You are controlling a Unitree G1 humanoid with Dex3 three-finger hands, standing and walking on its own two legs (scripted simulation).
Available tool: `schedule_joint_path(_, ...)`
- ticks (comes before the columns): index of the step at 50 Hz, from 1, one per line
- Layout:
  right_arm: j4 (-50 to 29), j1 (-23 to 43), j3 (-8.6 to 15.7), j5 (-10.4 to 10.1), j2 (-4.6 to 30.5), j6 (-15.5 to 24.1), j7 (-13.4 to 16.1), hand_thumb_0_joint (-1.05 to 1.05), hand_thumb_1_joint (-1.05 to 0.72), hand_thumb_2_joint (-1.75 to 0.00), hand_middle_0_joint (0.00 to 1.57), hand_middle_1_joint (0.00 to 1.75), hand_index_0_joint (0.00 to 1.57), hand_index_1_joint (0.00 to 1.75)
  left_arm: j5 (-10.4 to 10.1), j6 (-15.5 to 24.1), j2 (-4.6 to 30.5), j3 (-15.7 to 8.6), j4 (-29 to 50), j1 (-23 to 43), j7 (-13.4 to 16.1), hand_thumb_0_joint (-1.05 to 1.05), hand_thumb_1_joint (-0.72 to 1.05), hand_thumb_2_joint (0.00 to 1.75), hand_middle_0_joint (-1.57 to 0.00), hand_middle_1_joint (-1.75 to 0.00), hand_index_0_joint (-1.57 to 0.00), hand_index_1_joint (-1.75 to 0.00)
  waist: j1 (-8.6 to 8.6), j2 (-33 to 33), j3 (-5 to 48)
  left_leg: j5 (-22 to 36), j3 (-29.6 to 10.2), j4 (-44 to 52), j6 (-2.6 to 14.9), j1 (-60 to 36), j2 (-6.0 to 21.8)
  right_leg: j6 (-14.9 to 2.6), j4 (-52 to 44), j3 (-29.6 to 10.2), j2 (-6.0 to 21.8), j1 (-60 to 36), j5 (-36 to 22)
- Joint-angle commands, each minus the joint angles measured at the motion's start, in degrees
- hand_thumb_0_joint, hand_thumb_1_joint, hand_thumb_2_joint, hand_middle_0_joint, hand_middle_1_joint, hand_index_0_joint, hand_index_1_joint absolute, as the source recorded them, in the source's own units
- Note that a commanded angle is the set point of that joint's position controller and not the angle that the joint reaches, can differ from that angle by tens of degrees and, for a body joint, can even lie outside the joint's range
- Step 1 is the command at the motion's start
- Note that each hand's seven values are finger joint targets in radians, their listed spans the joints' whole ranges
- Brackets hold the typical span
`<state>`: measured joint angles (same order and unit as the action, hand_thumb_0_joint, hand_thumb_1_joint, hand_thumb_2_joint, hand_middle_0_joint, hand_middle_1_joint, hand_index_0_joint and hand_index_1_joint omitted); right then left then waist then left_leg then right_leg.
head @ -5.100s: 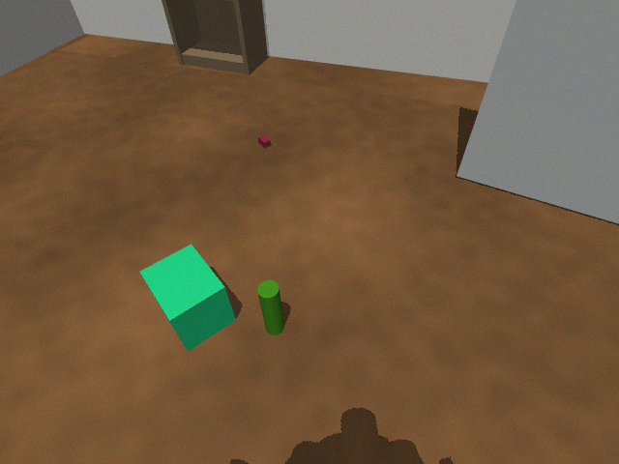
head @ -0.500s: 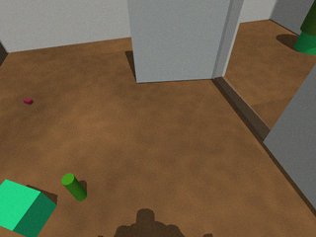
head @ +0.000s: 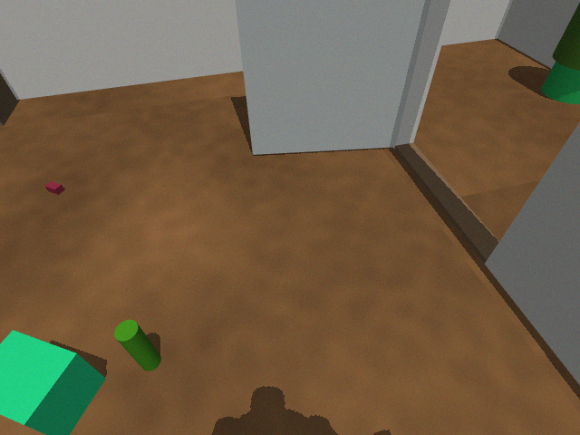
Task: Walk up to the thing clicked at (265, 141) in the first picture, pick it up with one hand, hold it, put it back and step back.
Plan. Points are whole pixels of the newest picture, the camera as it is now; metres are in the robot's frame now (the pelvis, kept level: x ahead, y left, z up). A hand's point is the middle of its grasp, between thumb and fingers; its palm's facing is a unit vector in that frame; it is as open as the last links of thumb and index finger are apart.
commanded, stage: stand
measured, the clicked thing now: (54, 188) +1.48 +1.27 -0.76
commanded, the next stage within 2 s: walk up in 0.62 s
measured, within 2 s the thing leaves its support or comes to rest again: neither
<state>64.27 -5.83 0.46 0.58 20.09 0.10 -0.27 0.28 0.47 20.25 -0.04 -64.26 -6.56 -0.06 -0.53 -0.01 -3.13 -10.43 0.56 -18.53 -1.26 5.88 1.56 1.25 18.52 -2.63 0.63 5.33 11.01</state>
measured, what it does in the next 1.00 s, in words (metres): steps on the spot: right foot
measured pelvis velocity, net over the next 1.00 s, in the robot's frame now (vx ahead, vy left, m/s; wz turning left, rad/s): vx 0.08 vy -0.05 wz -0.03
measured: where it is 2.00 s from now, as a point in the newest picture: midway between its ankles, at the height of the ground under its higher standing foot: (309, 371)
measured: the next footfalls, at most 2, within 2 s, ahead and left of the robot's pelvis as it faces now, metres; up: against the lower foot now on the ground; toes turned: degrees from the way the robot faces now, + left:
right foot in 0.86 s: +0.12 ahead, -0.16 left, +0.00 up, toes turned -5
left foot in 1.30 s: +0.39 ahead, +0.08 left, +0.00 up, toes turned +4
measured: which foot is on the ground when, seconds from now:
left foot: down 0.00-0.88, up 0.90-1.00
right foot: down 0.00-0.68, up 0.70-0.84, down 0.86-1.00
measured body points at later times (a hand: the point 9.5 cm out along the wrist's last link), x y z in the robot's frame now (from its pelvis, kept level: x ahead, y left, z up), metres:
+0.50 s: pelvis +0.00 +0.00 +0.00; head +0.01 +0.00 +0.45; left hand +0.06 +0.30 -0.13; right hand +0.06 -0.30 -0.13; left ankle +0.00 +0.13 -0.75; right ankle -0.01 -0.13 -0.75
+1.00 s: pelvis +0.08 -0.05 -0.01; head +0.08 -0.08 +0.44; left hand +0.12 +0.29 -0.10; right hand +0.11 -0.39 -0.15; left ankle +0.04 +0.09 -0.69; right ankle +0.08 -0.15 -0.75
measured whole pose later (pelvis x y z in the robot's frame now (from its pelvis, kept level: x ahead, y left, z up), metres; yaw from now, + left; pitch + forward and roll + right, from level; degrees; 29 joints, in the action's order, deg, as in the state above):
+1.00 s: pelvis +0.08 -0.05 -0.01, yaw -2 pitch -3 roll +0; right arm 58.4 -15.3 5.4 1.6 25.3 -1.0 -2.9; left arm 1.7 3.6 22.8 -4.9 -56.8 -16.5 -2.5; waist 1.3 4.2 -2.6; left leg -24.2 -4.4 -57.7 1.8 18.7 -0.6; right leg -2.0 28.6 3.2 -0.4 9.6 15.9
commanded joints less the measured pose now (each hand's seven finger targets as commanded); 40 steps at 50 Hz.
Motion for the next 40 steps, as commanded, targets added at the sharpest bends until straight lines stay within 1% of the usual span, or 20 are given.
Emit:
schedule_joint_path(1,-3.21,1.55,2.31,-0.13,12.16,1.27,0.58,0.00,-0.90,-0.90,0.20,0.30,0.20,0.30,0.32,1.19,12.49,-2.35,3.20,1.64,0.80,0.00,0.90,0.90,-0.20,-0.30,-0.20,-0.30,0.21,-0.06,3.52,6.51,-4.20,2.81,2.27,-1.03,6.14,-2.08,-2.62,-3.15,6.09,1.40,-8.62)
schedule_joint_path(10,-3.08,1.38,2.48,-0.12,12.33,1.30,0.42,0.00,-0.90,-0.90,0.20,0.30,0.20,0.30,0.33,1.29,12.34,-2.20,3.52,1.12,0.63,0.00,0.90,0.90,-0.20,-0.30,-0.20,-0.30,0.26,0.37,3.55,4.19,-4.29,3.10,2.23,-1.17,5.91,-2.11,-3.40,-3.82,6.14,2.39,-5.92)
schedule_joint_path(14,-3.03,0.63,2.37,-0.04,11.92,1.36,0.39,0.00,-0.90,-0.90,0.20,0.30,0.20,0.30,0.31,1.40,12.71,-2.22,3.61,1.64,0.64,0.00,0.90,0.90,-0.20,-0.30,-0.20,-0.30,-0.05,-0.34,4.12,5.16,-4.43,2.95,2.23,-0.93,6.00,-2.22,-3.01,-3.94,6.44,1.52,-7.18)
schedule_joint_path(15,-2.97,1.26,2.36,-0.13,12.20,1.38,0.38,0.00,-0.90,-0.90,0.20,0.30,0.20,0.30,0.24,1.40,12.27,-2.12,3.53,1.00,0.57,0.00,0.90,0.90,-0.20,-0.30,-0.20,-0.30,0.35,0.57,4.12,5.30,-4.40,2.69,2.35,-1.51,6.04,-2.23,-3.12,-3.91,6.39,2.09,-7.31)
schedule_joint_path(19,-2.90,0.82,2.56,-0.05,12.33,1.41,0.42,0.00,-0.90,-0.90,0.20,0.30,0.20,0.30,0.25,1.39,12.73,-2.23,3.77,1.57,0.67,0.00,0.90,0.90,-0.20,-0.30,-0.20,-0.30,0.12,-0.27,5.64,7.26,-4.40,2.43,2.22,-1.69,6.07,-2.57,-2.34,-3.77,6.47,0.65,-9.09)
schedule_joint_path(20,-2.78,1.05,2.49,-0.07,12.46,1.44,0.43,0.00,-0.90,-0.90,0.20,0.30,0.20,0.30,0.18,1.29,12.18,-2.08,3.67,1.31,0.60,0.00,0.90,0.90,-0.20,-0.30,-0.20,-0.30,0.38,0.87,5.02,7.28,-4.18,2.51,2.28,-1.37,5.88,-2.44,-2.49,-3.82,6.38,0.98,-9.39)
schedule_joint_path(22,-2.60,0.99,2.37,-0.18,11.98,1.43,0.38,0.00,-0.90,-0.90,0.20,0.30,0.20,0.30,0.13,1.28,12.36,-1.97,3.40,0.48,0.59,0.00,0.90,0.90,-0.20,-0.30,-0.20,-0.30,0.33,-0.04,3.62,5.59,-4.55,3.10,2.02,-1.32,5.89,-2.35,-3.03,-3.63,6.11,2.35,-6.78)
schedule_joint_path(24,-2.70,1.08,2.49,-0.06,12.34,1.33,0.40,0.00,-0.90,-0.90,0.20,0.30,0.20,0.30,0.27,1.20,12.35,-2.06,3.40,0.69,0.66,0.00,0.90,0.90,-0.20,-0.30,-0.20,-0.30,0.42,0.24,3.43,4.38,-4.56,3.09,2.20,-0.52,5.88,-2.20,-3.00,-3.46,6.03,2.26,-5.95)
schedule_joint_path(26,-2.85,1.02,2.53,-0.09,12.21,1.32,0.42,0.00,-0.90,-0.90,0.20,0.30,0.20,0.30,0.31,1.13,12.58,-2.18,3.47,0.82,0.66,0.00,0.90,0.90,-0.20,-0.30,-0.20,-0.30,0.30,-0.28,4.11,4.92,-4.58,3.06,2.23,-0.88,5.95,-2.53,-2.67,-3.52,6.06,1.93,-6.16)
schedule_joint_path(30,-2.88,0.49,2.48,-0.14,12.32,1.51,0.42,0.00,-0.90,-0.90,0.20,0.30,0.20,0.30,0.26,1.40,12.24,-2.02,3.73,0.53,0.65,0.00,0.90,0.90,-0.20,-0.30,-0.20,-0.30,0.20,0.26,5.10,8.25,-4.24,2.14,2.18,-2.16,6.09,-2.42,-2.28,-3.62,6.42,1.50,-9.62)
schedule_joint_path(31,-6.14,-3.09,5.42,0.87,16.69,2.45,-0.77,0.00,-0.90,-0.90,0.20,0.30,0.20,0.30,0.94,2.04,16.88,-5.15,6.68,-2.16,-0.85,0.00,0.90,0.90,-0.20,-0.30,-0.20,-0.30,0.06,0.67,10.96,-20.26,-4.38,-1.58,5.96,-4.18,3.90,-4.59,2.37,-3.07,2.80,1.18,16.94)
schedule_joint_path(32,-5.57,-4.44,6.11,1.46,17.30,2.59,-1.20,0.00,-0.90,-0.90,0.20,0.30,0.20,0.30,1.55,2.03,16.69,-5.47,6.50,-1.91,-1.34,0.00,0.90,0.90,-0.20,-0.30,-0.20,-0.30,-0.40,2.59,7.37,-29.84,-7.49,-0.45,7.32,-2.49,5.74,-5.29,5.43,-3.95,2.97,8.02,24.94)
schedule_joint_path(33,-5.24,-5.95,6.43,1.61,17.71,2.46,-1.36,0.00,-0.90,-0.90,0.20,0.30,0.20,0.30,1.66,1.89,15.70,-5.48,7.49,0.86,-1.77,0.00,0.90,0.90,-0.20,-0.30,-0.20,-0.30,-1.63,4.70,2.86,-35.31,-10.53,2.82,8.30,-3.28,7.14,-4.45,9.18,-1.69,1.27,16.30,26.19)
schedule_joint_path(34,-6.05,-5.89,7.16,1.47,18.49,2.35,-1.49,0.00,-0.90,-0.90,0.20,0.30,0.20,0.30,1.82,1.72,14.22,-5.39,8.63,2.89,-2.23,0.00,0.90,0.90,-0.20,-0.30,-0.20,-0.30,-2.60,8.73,-1.50,-36.71,-15.85,7.71,10.67,-3.44,12.39,-3.28,16.80,1.98,-0.59,22.64,20.36)
schedule_joint_path(35,-6.77,-6.32,8.01,1.58,19.76,2.54,-1.52,0.00,-0.90,-0.90,0.20,0.30,0.20,0.30,1.89,1.76,14.13,-5.52,9.91,4.16,-2.29,0.00,0.90,0.90,-0.20,-0.30,-0.20,-0.30,-3.50,10.38,-5.11,-34.73,-22.06,12.66,14.23,-2.14,18.96,-2.42,25.63,2.53,0.02,27.58,17.40)
schedule_joint_path(36,-7.63,-6.09,8.45,1.82,20.38,3.09,-1.42,0.00,-0.90,-0.90,0.20,0.30,0.20,0.30,1.72,2.03,14.19,-5.60,11.01,4.56,-2.38,0.00,0.90,0.90,-0.20,-0.30,-0.20,-0.30,-2.95,8.44,-7.43,-28.44,-23.98,12.75,16.23,-3.40,21.71,-2.68,25.72,-0.64,3.10,30.50,16.86)
schedule_joint_path(37,-8.12,-6.65,8.25,1.83,19.21,3.42,-1.46,0.00,-0.90,-0.90,0.20,0.30,0.20,0.30,1.51,2.56,14.22,-5.48,11.38,4.89,-2.79,0.00,0.90,0.90,-0.20,-0.30,-0.20,-0.30,-2.86,5.99,-6.99,-22.62,-22.20,11.40,16.28,-5.20,20.37,-2.83,23.43,-1.12,3.80,29.85,16.09)
schedule_joint_path(38,-8.91,-6.24,8.15,1.80,18.53,3.48,-1.61,0.00,-0.90,-0.90,0.20,0.30,0.20,0.30,1.34,3.13,13.89,-5.60,11.52,3.79,-3.08,0.00,0.90,0.90,-0.20,-0.30,-0.20,-0.30,-2.08,6.77,-4.73,-20.23,-19.66,9.84,15.75,-5.59,18.83,-3.25,21.07,-1.01,4.40,27.11,16.59)
schedule_joint_path(39,-10.02,-4.96,8.03,1.88,17.91,3.48,-1.89,0.00,-0.90,-0.90,0.20,0.30,0.20,0.30,1.21,3.25,14.01,-5.76,11.20,1.51,-3.45,0.00,0.90,0.90,-0.20,-0.30,-0.20,-0.30,-1.31,7.30,-3.05,-19.96,-16.14,8.86,14.63,-4.82,16.37,-2.95,18.91,0.08,4.31,23.98,15.73)
schedule_joint_path(40,-11.06,-3.12,8.24,1.91,18.29,3.30,-2.18,0.00,-0.90,-0.90,0.20,0.30,0.20,0.30,1.09,3.25,13.51,-6.04,10.69,-1.11,-3.82,0.00,0.90,0.90,-0.20,-0.30,-0.20,-0.30,-0.18,9.66,-2.20,-20.85,-13.25,7.96,13.46,-0.70,15.02,-2.89,16.11,1.41,3.56,18.11,14.03)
